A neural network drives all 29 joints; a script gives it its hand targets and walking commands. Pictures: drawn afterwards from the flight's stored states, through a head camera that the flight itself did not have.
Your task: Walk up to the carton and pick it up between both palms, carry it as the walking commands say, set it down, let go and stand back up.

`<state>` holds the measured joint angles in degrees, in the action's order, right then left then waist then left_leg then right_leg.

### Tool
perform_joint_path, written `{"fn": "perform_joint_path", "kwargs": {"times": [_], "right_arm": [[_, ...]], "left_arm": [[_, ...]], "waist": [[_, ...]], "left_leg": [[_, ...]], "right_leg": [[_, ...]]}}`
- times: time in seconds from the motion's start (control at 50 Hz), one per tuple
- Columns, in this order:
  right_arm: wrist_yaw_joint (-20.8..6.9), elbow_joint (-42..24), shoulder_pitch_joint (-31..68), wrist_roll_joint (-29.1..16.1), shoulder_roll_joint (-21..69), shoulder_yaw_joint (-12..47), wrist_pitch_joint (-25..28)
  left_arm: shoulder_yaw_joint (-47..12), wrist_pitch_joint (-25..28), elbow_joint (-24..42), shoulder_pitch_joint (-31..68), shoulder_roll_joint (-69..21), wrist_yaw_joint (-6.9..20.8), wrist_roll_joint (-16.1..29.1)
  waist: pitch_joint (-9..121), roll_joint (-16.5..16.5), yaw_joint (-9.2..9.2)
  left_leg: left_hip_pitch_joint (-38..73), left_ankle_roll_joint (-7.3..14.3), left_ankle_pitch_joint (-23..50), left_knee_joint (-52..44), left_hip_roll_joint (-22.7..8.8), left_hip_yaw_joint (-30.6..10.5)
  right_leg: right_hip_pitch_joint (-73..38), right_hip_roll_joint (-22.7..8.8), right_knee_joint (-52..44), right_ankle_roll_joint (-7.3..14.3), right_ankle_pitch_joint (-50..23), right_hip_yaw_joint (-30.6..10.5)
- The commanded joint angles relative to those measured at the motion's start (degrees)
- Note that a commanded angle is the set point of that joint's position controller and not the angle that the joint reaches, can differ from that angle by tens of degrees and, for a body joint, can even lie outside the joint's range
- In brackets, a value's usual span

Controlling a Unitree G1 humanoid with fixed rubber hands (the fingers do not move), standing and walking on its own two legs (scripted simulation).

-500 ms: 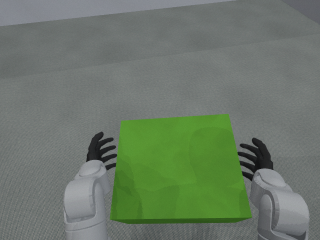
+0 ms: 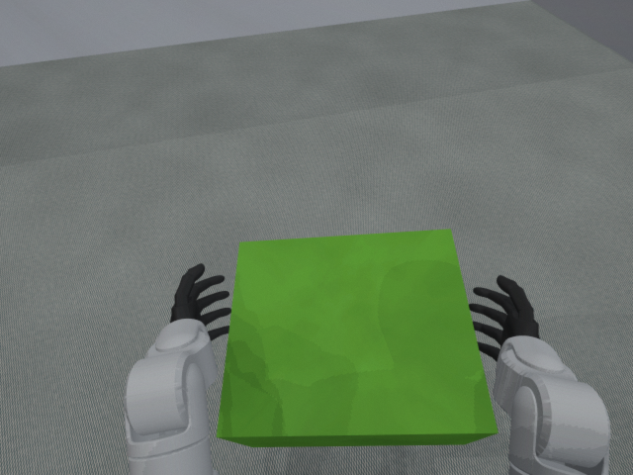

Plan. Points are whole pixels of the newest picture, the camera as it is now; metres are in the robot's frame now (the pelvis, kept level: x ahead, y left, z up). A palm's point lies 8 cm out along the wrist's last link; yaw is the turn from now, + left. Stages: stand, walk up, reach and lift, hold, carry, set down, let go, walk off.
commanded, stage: carry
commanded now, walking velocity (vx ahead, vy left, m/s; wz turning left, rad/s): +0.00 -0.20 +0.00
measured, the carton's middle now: (349, 340) +0.30 -0.01 -0.01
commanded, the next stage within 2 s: none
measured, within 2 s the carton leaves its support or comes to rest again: neither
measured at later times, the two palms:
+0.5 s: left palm (239, 384) +0.21 +0.11 +0.07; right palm (592, 390) +0.21 -0.24 +0.08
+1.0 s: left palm (308, 454) +0.15 +0.04 +0.07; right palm out of the picture +0.16 -0.31 +0.08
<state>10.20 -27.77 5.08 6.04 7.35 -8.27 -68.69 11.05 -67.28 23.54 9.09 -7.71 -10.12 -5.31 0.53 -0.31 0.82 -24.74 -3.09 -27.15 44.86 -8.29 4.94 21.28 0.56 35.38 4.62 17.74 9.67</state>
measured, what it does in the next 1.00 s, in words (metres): steps to the right: left foot, then right foot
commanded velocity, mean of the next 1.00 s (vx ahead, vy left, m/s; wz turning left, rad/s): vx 0.00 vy -0.20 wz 0.00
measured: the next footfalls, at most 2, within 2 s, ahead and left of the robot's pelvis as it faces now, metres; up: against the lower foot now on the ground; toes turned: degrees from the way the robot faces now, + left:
left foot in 0.26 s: +0.00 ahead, +0.10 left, +0.00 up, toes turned +11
right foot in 0.48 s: +0.00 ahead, -0.17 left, +0.00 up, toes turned -6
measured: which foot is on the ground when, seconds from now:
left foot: up 0.00-0.24, down 0.26-0.50, up 0.52-0.76, down 0.78-1.00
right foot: down 0.00-0.28, up 0.30-0.46, down 0.48-0.80, up 0.82-1.00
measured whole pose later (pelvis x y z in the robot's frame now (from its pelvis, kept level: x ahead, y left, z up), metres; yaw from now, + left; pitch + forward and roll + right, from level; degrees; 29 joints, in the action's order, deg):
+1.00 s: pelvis -0.10 -0.16 +0.00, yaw +3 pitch +2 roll -1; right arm 9.8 -25.6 5.4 6.0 7.4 -8.1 -68.9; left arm 11.7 -67.8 23.6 8.3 -7.6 -9.8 -5.3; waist 0.3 -0.6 0.7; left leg -23.3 -1.9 -16.7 38.0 -7.9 4.9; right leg 24.1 -1.4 48.0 6.1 24.7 7.1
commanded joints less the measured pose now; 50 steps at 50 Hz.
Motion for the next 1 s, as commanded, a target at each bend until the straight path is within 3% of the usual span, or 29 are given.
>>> {"fn": "perform_joint_path", "kwargs": {"times": [0.0, 0.08, 0.1, 0.16, 0.2, 0.22, 0.24, 0.26, 0.28, 0.3, 0.32, 0.36, 0.38, 0.42, 0.44, 0.48, 0.5, 0.54, 0.66, 0.72, 0.74, 0.76, 0.78, 0.8, 0.82, 0.84, 0.88, 0.94, 0.98], "right_arm": [[-17.0, -10.6, 33.3, -26.2, 55.5, 45.2, 1.6], [-16.4, -10.1, 32.5, -25.6, 53.9, 44.7, 1.4], [-16.4, -9.0, 31.8, -25.1, 53.1, 44.2, 1.0], [-16.9, -8.1, 31.3, -25.1, 52.8, 43.2, 0.8], [-17.1, -6.8, 30.2, -24.3, 53.1, 41.8, 1.0], [-17.2, -6.6, 29.0, -24.1, 53.2, 41.9, 1.0], [-17.2, -6.2, 29.9, -23.9, 52.5, 41.3, 1.1], [-17.2, -5.0, 27.4, -23.4, 52.0, 40.3, 1.2], [-17.3, -5.1, 27.8, -23.7, 53.6, 40.2, 1.3], [-17.5, -7.3, 30.8, -24.5, 54.9, 42.1, 1.5], [-17.7, -7.8, 31.8, -24.5, 55.0, 42.5, 1.6], [-17.6, -8.4, 32.6, -24.8, 54.7, 41.7, 1.7], [-17.2, -7.5, 31.5, -24.7, 55.1, 41.6, 1.6], [-16.8, -7.7, 29.1, -24.4, 54.9, 42.2, 1.8], [-16.6, -8.9, 29.4, -24.9, 55.3, 42.3, 1.9], [-16.5, -12.4, 30.6, -25.6, 55.1, 44.2, 1.9], [-16.9, -11.4, 31.2, -26.0, 54.5, 44.3, 1.6], [-17.1, -11.1, 33.0, -26.0, 54.6, 44.9, 1.8], [-16.8, -7.7, 32.5, -25.0, 54.2, 43.7, 1.4], [-17.1, -7.8, 31.9, -24.5, 52.8, 42.7, 1.5], [-17.3, -6.4, 30.6, -24.1, 53.4, 41.4, 1.3], [-17.5, -6.6, 29.8, -23.8, 52.3, 41.0, 1.9], [-17.5, -3.9, 29.6, -23.5, 51.9, 39.8, 1.6], [-17.7, -4.6, 29.6, -24.2, 53.1, 39.9, 1.8], [-17.8, -5.6, 31.4, -24.3, 55.1, 40.8, 2.0], [-18.0, -4.8, 30.2, -23.6, 54.6, 40.6, 1.7], [-17.9, -6.6, 33.0, -24.0, 53.6, 40.1, 1.7], [-17.3, -5.0, 28.9, -23.7, 53.6, 39.8, 1.6], [-16.9, -8.6, 29.5, -24.5, 54.4, 41.7, 2.2]], "left_arm": [[-45.7, -0.5, 12.7, 24.5, -56.3, 16.7, 23.8], [-44.3, -0.7, 10.3, 22.2, -55.3, 16.8, 23.0], [-43.6, -0.9, 9.5, 21.9, -54.9, 16.6, 22.7], [-44.9, -0.9, 10.5, 22.3, -55.4, 16.2, 22.9], [-45.8, -1.2, 9.8, 23.5, -55.5, 16.1, 23.2], [-45.8, -1.5, 8.9, 21.8, -55.1, 16.0, 23.0], [-46.1, -1.6, 9.2, 23.5, -55.5, 16.1, 23.0], [-46.7, -1.8, 10.7, 25.5, -53.8, 16.3, 23.2], [-47.7, -1.6, 11.4, 29.2, -55.5, 16.4, 24.6], [-47.0, -1.2, 10.8, 28.2, -56.0, 16.7, 24.2], [-47.0, -1.0, 10.8, 28.1, -56.5, 16.9, 24.6], [-47.2, -1.4, 10.4, 27.9, -57.0, 16.8, 24.8], [-46.9, -1.2, 9.5, 27.2, -57.7, 16.7, 24.7], [-46.4, -0.9, 9.2, 24.1, -57.6, 16.9, 24.8], [-46.2, -0.8, 10.4, 24.9, -57.8, 16.7, 24.6], [-46.1, 0.1, 12.0, 23.6, -56.8, 16.7, 24.7], [-46.0, -0.3, 11.0, 22.2, -57.5, 16.8, 24.8], [-45.2, -0.5, 10.2, 22.1, -56.8, 17.0, 23.4], [-44.0, -0.7, 8.6, 23.0, -55.8, 16.8, 22.4], [-44.7, -0.9, 8.3, 21.5, -54.9, 16.6, 22.6], [-45.6, -1.2, 8.9, 23.3, -55.4, 16.4, 23.2], [-46.5, -1.2, 9.5, 23.7, -55.3, 16.5, 23.4], [-46.5, -1.9, 9.0, 25.8, -53.8, 16.5, 22.9], [-47.3, -1.7, 10.2, 29.2, -55.0, 16.5, 24.1], [-47.5, -1.2, 11.1, 30.8, -55.9, 16.8, 24.6], [-46.9, -1.3, 9.1, 28.8, -55.7, 17.0, 24.1], [-46.5, -1.7, 7.4, 28.0, -56.7, 16.9, 24.0], [-47.0, -1.5, 8.8, 26.7, -56.0, 16.5, 24.3], [-46.5, -1.0, 9.3, 23.5, -56.9, 16.5, 24.2]], "waist": [[23.3, -6.8, -0.76], [23.1, -7.7, -0.94], [22.2, -8.5, -0.97], [21.6, -6.3, -1.17], [22.5, -3.1, 0.14], [22.5, 0.2, 0.79], [19.5, 13.4, 0.78], [17.4, 21.0, 0.71], [15.3, 15.6, 0.90], [15.2, 9.0, 0.49], [14.9, 6.9, 0.20], [16.3, 14.4, 0.20], [18.4, 15.4, 0.35], [22.6, 12.7, -0.85], [26.8, 9.5, -0.37], [27.3, -11.5, -0.15], [26.3, -11.4, -1.08], [23.2, -7.2, -1.21], [20.3, -8.2, -0.96], [20.6, -6.3, -0.27], [22.0, -0.7, 0.36], [19.6, 12.3, 0.74], [14.9, 22.8, 0.58], [13.7, 16.0, 0.66], [14.4, 9.6, 0.55], [13.4, 6.5, 0.20], [14.2, 11.6, -0.02], [19.0, 17.1, 0.31], [24.1, 14.2, -0.56]], "left_leg": [[-9.7, 0.1, -7.2, 15.5, 4.3, 2.9], [-9.3, 1.0, -6.3, 13.0, 4.4, 2.2], [-6.7, 1.5, -6.5, 10.4, 4.2, 2.3], [-0.2, 2.1, -3.0, -0.5, 5.0, 2.9], [9.0, 2.9, 11.1, -13.9, 3.0, 3.3], [15.6, 4.4, 17.4, -18.8, -1.9, -2.1], [20.5, 8.8, 30.9, -24.7, -15.5, -18.5], [18.7, 16.5, 39.2, -25.7, -26.0, -30.6], [16.0, 17.9, 45.8, -23.0, -23.7, -25.5], [14.9, 16.0, 39.1, -22.7, -20.8, -20.3], [15.6, 13.3, 34.8, -23.3, -18.0, -16.5], [16.6, 11.1, 46.0, -22.5, -14.8, -12.2], [19.9, 10.7, 52.7, -20.4, -15.0, -11.0], [19.8, 7.2, 55.2, -11.6, -11.6, -5.2], [17.0, 4.9, 51.4, -5.7, -9.0, -3.3], [-6.5, -1.9, -4.3, 6.6, 1.5, 4.6], [-6.8, -0.5, -10.6, 11.9, 3.1, 2.9], [-9.4, 0.6, -9.8, 14.1, 4.5, 2.5], [-2.5, 2.1, -5.3, 5.5, 4.7, 2.4], [6.5, 2.9, 6.7, -10.9, 4.4, 3.4], [13.7, 3.2, 14.6, -18.8, 1.2, 1.1], [20.1, 6.9, 22.4, -25.9, -11.9, -15.4], [18.3, 14.3, 31.2, -28.2, -24.5, -29.9], [15.4, 17.0, 40.2, -25.0, -23.7, -27.0], [14.8, 16.4, 39.1, -23.6, -20.8, -20.7], [13.6, 14.5, 31.4, -24.6, -18.6, -17.4], [14.4, 11.4, 35.4, -25.4, -15.2, -11.8], [19.1, 11.2, 47.8, -22.5, -15.2, -10.3], [22.4, 8.6, 53.3, -14.5, -12.8, -6.3]], "right_leg": [[-27.0, -18.5, -6.2, 5.1, -55.5, -11.3], [-25.4, -17.9, -6.5, 6.1, -49.2, -12.4], [-21.4, -17.7, -7.9, 6.8, -42.0, -12.4], [-15.4, -17.3, -7.6, 7.0, -34.4, -13.7], [-10.4, -15.9, -5.9, 4.6, -26.2, -11.3], [-4.5, -12.7, -1.1, 1.7, -19.0, -9.1], [6.6, -6.0, 7.8, -2.6, -3.7, -3.6], [12.8, -2.7, 19.9, -5.5, 17.3, -5.2], [11.1, -4.2, 27.7, -4.4, 17.8, -13.2], [10.2, -4.5, 26.5, -4.1, 14.7, -13.8], [10.7, -4.6, 20.6, -3.7, 12.2, -12.0], [6.0, -2.2, 10.4, -3.8, 11.0, -6.7], [4.7, -1.2, 5.4, -3.9, 10.5, -5.3], [-6.2, -1.2, -12.8, -4.2, -0.1, -1.4], [-15.0, -4.2, -14.5, -3.8, -10.9, -4.0], [-31.0, -20.9, -5.9, 1.5, -66.4, -18.5], [-27.4, -20.2, -3.2, 5.6, -65.6, -16.2], [-25.5, -18.9, -5.4, 6.8, -56.5, -14.3], [-14.4, -16.3, -8.8, 7.2, -28.4, -14.6], [-10.1, -15.3, -6.6, 5.9, -24.8, -14.2], [-5.8, -13.2, -2.9, 3.6, -17.5, -11.5], [5.9, -7.3, 7.1, -0.9, -5.4, -6.9], [15.0, -1.6, 18.3, -4.3, 16.5, -5.0], [12.7, -3.0, 28.7, -3.7, 17.8, -13.2], [11.1, -3.4, 28.8, -3.7, 14.5, -13.6], [11.8, -4.8, 25.6, -3.9, 11.3, -12.6], [7.7, -2.7, 16.8, -3.5, 10.4, -7.8], [3.5, -1.2, 7.4, -3.6, 11.1, -5.3], [-4.2, -0.4, -10.9, -3.6, 2.3, -1.6]]}}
